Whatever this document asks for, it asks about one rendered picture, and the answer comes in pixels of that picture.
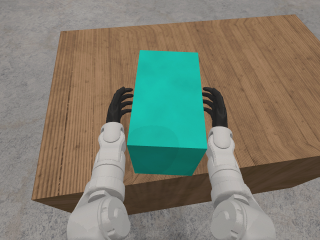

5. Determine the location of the carton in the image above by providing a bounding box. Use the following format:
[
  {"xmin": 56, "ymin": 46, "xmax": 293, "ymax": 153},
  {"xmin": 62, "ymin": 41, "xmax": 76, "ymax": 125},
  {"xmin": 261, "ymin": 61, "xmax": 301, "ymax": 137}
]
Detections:
[{"xmin": 127, "ymin": 50, "xmax": 208, "ymax": 176}]

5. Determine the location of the robot right forearm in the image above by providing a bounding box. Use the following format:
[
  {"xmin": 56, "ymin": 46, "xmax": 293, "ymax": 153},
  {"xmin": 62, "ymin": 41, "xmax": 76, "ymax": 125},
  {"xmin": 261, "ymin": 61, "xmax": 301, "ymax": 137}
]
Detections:
[{"xmin": 205, "ymin": 126, "xmax": 265, "ymax": 213}]

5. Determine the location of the robot right hand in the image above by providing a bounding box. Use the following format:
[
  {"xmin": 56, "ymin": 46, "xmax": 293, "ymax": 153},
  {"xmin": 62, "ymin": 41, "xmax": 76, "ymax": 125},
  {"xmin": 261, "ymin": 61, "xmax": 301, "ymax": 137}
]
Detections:
[{"xmin": 202, "ymin": 87, "xmax": 228, "ymax": 128}]

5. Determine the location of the robot left hand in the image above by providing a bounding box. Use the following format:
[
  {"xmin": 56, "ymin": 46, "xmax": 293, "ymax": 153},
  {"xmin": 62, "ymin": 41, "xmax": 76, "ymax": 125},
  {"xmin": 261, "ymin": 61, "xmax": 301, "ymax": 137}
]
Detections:
[{"xmin": 106, "ymin": 86, "xmax": 134, "ymax": 123}]

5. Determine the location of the robot left forearm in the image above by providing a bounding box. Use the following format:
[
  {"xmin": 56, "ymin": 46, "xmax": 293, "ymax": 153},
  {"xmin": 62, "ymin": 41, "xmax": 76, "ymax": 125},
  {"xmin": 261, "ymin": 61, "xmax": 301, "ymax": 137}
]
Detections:
[{"xmin": 67, "ymin": 122, "xmax": 126, "ymax": 237}]

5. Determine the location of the robot right upper arm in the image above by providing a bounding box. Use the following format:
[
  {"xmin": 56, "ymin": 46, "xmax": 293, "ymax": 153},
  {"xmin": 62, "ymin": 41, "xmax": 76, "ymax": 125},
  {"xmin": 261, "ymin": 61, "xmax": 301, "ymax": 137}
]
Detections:
[{"xmin": 210, "ymin": 199, "xmax": 276, "ymax": 240}]

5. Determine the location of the robot left upper arm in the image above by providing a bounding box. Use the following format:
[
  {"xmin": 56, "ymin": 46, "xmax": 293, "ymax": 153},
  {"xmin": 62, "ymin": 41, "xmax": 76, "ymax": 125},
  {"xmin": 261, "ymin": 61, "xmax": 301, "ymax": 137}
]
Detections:
[{"xmin": 67, "ymin": 196, "xmax": 131, "ymax": 240}]

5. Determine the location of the pedestal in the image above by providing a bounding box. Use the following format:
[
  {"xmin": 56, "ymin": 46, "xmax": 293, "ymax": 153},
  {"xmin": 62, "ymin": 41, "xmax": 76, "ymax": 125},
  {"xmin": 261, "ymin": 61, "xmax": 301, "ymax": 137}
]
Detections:
[{"xmin": 31, "ymin": 14, "xmax": 320, "ymax": 215}]

